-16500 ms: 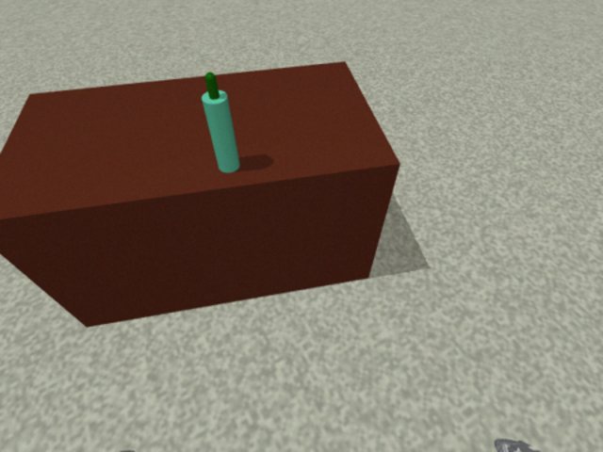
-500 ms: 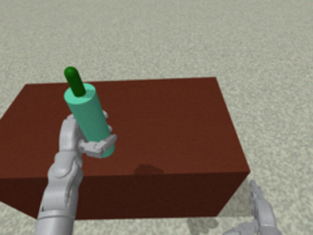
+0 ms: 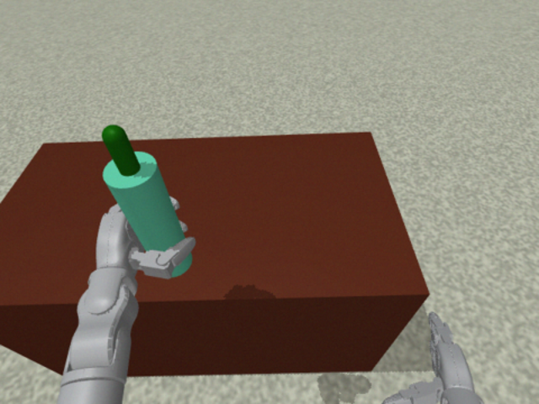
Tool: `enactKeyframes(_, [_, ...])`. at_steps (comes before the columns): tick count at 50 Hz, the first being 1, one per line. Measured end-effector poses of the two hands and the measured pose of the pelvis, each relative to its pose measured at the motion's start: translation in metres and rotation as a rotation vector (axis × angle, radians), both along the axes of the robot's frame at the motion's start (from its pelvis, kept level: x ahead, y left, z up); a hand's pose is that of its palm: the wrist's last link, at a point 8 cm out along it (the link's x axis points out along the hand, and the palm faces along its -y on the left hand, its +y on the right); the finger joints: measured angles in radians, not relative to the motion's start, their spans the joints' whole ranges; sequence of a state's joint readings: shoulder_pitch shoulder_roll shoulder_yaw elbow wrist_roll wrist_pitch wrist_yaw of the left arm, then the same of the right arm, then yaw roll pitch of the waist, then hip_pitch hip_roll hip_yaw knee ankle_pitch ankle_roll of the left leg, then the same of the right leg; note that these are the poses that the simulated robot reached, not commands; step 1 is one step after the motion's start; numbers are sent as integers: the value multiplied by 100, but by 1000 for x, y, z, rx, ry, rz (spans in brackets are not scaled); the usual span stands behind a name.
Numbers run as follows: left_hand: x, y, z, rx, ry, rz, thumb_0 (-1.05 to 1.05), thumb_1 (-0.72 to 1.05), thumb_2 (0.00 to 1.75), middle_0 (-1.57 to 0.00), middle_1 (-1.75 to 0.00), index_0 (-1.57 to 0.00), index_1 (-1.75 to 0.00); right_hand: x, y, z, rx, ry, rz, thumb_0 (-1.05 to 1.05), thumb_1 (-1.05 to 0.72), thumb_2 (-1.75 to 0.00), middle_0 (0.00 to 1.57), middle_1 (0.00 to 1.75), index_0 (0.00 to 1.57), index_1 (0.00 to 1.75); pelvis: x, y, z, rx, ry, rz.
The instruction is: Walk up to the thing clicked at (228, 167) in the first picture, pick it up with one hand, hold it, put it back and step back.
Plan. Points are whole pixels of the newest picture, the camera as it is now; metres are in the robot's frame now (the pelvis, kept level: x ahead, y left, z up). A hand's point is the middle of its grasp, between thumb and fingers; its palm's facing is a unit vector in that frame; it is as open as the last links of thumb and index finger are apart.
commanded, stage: hold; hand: left
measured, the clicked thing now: (150, 210) +0.31 +0.16 +0.17
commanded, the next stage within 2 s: crouch in 1.06 s
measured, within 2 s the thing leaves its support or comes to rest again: neither
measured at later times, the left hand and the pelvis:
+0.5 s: hand (170, 231) +0.32 +0.15 +0.11, palm faces +0.05 -1.00 -0.02, open 8.5 cm; pelvis +0.00 +0.00 +0.00, yaw +0 degrees
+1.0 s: hand (166, 231) +0.32 +0.16 +0.11, palm faces +0.04 -1.00 -0.02, open 8.5 cm; pelvis +0.00 +0.00 +0.00, yaw +0 degrees
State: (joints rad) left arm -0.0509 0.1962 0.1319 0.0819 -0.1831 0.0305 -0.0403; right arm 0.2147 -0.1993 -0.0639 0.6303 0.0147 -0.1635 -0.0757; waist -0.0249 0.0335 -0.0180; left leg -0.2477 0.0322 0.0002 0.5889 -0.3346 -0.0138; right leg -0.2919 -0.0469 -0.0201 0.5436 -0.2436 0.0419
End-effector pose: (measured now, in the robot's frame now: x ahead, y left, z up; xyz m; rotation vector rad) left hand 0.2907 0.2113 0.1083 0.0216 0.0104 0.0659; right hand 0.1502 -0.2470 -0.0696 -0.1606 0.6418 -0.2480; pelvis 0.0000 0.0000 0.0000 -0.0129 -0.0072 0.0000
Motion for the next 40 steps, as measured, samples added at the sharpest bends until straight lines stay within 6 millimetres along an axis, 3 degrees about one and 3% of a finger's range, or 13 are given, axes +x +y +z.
enactKeyframes(9, [0,-6,-5,0,15,-28,-1,-29,114,-81,-118,-84,-119,-3,6,-3,6,15,18,-1,52,-6,5,5,6,5,1,1,1,0,1,0])
enactKeyframes(16, [6,-12,3,0,-9,-35,-1,-29,114,-81,-118,-84,-119,-1,4,-1,6,5,4,-1,52,-6,5,5,6,5,1,2,1,0,-4,-2])
enactKeyframes(27, [4,-8,-4,-7,15,-19,-1,-29,114,-81,-118,-84,-119,-6,1,-5,13,46,2,-1,52,-6,5,5,6,5,1,1,2,1,-3,-5])
enactKeyframes(33, [-3,-8,-13,-6,35,-22,-1,-29,114,-81,-118,-84,-119,-4,-1,-5,2,47,2,-1,52,-6,5,5,6,5,2,0,2,0,2,-5])
enactKeyframes(40, [-5,0,-11,1,6,-4,-1,-29,114,-80,-118,-84,-119,2,1,-1,-6,33,7,-1,52,-6,5,5,6,5,2,0,2,-1,0,-1])
